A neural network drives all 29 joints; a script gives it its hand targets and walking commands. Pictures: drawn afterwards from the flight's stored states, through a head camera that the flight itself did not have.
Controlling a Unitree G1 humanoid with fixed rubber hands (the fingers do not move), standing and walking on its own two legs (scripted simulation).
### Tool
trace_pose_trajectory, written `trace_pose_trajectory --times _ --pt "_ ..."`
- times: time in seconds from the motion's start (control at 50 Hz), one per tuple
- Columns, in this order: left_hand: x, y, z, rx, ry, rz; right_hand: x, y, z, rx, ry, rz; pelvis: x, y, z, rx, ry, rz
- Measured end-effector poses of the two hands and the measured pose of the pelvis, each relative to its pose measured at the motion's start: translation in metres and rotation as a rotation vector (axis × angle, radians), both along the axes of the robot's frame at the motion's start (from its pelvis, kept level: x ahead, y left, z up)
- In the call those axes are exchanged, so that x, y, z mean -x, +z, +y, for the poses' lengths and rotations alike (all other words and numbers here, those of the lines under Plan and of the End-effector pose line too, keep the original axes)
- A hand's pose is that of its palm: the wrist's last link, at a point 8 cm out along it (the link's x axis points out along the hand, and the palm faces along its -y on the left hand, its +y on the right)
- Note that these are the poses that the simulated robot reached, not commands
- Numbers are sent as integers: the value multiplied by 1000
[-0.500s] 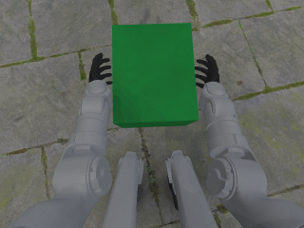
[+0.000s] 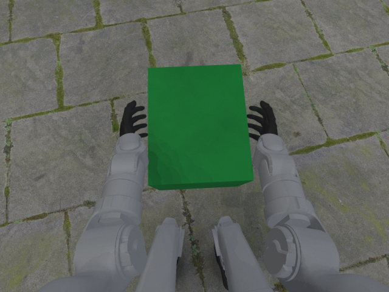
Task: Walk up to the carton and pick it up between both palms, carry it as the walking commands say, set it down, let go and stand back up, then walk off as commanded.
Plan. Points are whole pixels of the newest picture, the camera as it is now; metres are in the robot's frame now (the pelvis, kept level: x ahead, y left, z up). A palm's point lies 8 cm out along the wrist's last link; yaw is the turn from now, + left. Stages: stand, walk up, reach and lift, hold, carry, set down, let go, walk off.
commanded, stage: reach and lift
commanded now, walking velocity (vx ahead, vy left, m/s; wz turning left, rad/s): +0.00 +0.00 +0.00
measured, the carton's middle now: (196, 132) +0.46 +0.00 -0.13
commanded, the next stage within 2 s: none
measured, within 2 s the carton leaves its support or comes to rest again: neither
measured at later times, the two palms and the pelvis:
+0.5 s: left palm (120, 133) +0.40 +0.14 +0.03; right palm (282, 132) +0.39 -0.15 +0.03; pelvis +0.02 +0.00 +0.07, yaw +0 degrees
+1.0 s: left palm (107, 125) +0.38 +0.14 +0.10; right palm (304, 125) +0.37 -0.16 +0.10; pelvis +0.04 +0.00 +0.13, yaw +0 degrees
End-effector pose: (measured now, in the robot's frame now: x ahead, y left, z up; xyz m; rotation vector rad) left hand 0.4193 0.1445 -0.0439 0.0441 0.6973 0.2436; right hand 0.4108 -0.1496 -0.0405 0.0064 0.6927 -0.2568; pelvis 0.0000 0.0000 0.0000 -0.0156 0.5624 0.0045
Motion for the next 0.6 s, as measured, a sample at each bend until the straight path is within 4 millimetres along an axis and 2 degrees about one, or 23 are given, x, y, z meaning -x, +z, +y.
trace_pose_trajectory --times 0.6 --pt "26 88 0 26 -13 2 25 88 -5 -19 40 -1 -26 84 -1 -9 2 -153"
